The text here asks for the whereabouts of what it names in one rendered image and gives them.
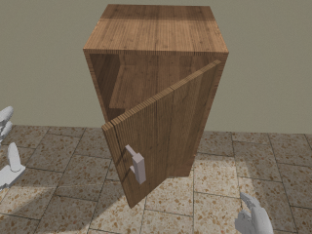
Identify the robot left hand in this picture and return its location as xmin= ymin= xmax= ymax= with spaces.
xmin=0 ymin=106 xmax=26 ymax=192

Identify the cupboard door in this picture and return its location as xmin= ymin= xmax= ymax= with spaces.
xmin=101 ymin=59 xmax=221 ymax=209

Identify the handle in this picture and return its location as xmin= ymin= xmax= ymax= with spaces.
xmin=125 ymin=145 xmax=146 ymax=184

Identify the robot right hand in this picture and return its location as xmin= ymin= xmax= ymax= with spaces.
xmin=234 ymin=192 xmax=274 ymax=234

